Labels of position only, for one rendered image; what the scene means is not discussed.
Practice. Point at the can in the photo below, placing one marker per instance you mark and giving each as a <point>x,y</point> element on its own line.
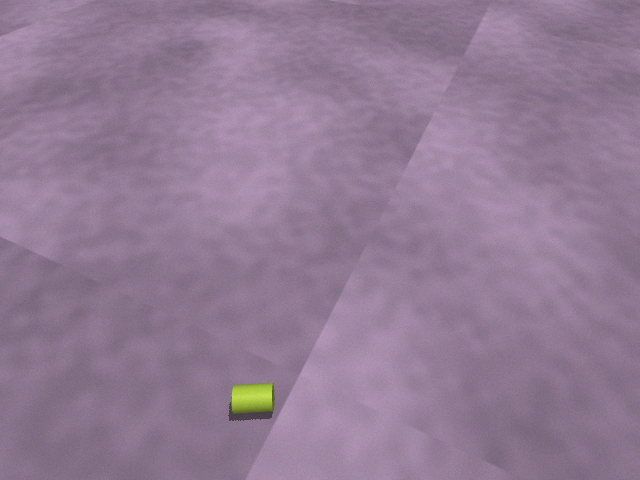
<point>250,398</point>

